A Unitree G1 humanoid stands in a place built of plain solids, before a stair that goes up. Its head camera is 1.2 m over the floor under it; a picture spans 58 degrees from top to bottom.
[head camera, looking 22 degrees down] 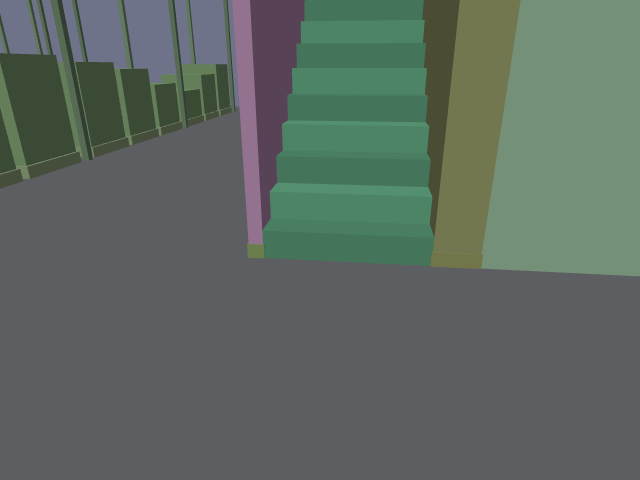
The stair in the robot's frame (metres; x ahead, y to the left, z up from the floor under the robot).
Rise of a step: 0.20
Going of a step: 0.25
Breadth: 1.10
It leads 7 degrees to the right of straight ahead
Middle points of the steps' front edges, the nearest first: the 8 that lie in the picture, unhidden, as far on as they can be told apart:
2.58 -0.17 0.20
2.83 -0.20 0.39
3.07 -0.23 0.59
3.32 -0.26 0.78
3.56 -0.28 0.98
3.81 -0.31 1.18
4.06 -0.34 1.37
4.30 -0.37 1.57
